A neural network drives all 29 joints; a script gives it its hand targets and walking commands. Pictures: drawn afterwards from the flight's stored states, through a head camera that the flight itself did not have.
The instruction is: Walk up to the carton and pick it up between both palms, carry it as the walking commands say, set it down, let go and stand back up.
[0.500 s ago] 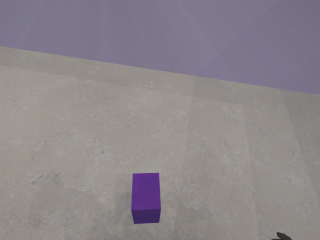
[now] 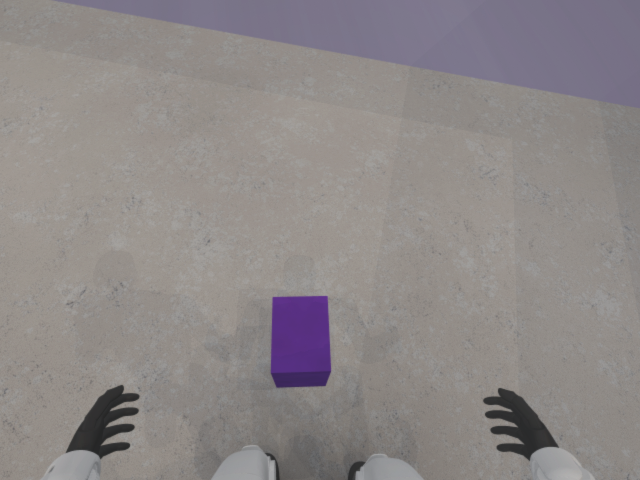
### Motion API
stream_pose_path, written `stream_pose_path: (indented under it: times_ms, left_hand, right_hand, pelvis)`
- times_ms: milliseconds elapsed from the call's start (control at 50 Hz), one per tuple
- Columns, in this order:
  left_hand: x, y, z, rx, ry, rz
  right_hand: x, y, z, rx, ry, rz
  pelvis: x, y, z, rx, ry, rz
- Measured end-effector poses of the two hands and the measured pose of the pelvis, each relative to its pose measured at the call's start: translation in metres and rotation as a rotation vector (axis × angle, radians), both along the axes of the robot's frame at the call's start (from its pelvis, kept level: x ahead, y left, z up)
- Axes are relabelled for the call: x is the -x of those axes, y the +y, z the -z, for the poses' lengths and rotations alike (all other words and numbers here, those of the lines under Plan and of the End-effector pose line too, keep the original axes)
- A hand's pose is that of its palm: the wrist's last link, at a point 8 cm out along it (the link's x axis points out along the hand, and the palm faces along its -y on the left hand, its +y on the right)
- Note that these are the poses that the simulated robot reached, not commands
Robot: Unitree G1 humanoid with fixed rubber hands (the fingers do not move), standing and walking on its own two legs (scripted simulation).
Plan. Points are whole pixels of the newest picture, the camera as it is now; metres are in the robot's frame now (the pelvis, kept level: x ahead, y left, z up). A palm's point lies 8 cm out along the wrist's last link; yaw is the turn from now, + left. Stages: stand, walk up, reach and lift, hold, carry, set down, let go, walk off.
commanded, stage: reach and lift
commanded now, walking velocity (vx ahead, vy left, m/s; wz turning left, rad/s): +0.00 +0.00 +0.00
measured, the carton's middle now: (300, 344) +0.42 +0.04 -0.63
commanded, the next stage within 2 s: none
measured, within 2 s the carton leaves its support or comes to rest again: neither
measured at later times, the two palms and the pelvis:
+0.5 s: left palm (147, 377) +0.25 +0.26 -0.15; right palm (457, 361) +0.28 -0.21 -0.15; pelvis -0.04 -0.01 -0.04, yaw +0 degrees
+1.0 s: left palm (202, 302) +0.39 +0.21 -0.21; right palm (397, 293) +0.41 -0.14 -0.20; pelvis -0.05 +0.00 -0.07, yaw +0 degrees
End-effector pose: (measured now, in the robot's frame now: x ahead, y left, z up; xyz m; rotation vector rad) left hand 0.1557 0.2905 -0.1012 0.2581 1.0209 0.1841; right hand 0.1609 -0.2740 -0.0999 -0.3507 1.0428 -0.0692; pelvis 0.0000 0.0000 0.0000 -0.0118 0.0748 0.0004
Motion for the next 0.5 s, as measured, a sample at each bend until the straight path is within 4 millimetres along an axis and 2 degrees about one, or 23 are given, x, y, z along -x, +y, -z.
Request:
stream_pose_path:
  times_ms: [180, 260, 420, 500]
  left_hand:
    - [-0.042, -0.019, 0.017, 0.004, -0.058, 0.004]
    - [-0.058, -0.021, 0.023, 0.002, -0.099, -0.009]
    - [-0.077, -0.029, 0.042, 0.030, -0.151, -0.019]
    - [-0.095, -0.034, 0.050, 0.056, -0.192, -0.015]
  right_hand:
    - [-0.065, 0.019, 0.015, -0.033, -0.131, 0.001]
    - [-0.079, 0.027, 0.024, -0.054, -0.167, 0.013]
    - [-0.100, 0.056, 0.046, -0.112, -0.211, 0.025]
    - [-0.119, 0.069, 0.050, -0.125, -0.248, 0.019]
  pelvis:
    - [-0.004, -0.003, 0.011, -0.008, 0.162, 0.006]
    - [0.002, -0.006, 0.018, -0.014, 0.223, 0.007]
    - [0.030, -0.008, 0.034, -0.020, 0.298, 0.007]
    - [0.044, -0.008, 0.043, -0.022, 0.326, 0.006]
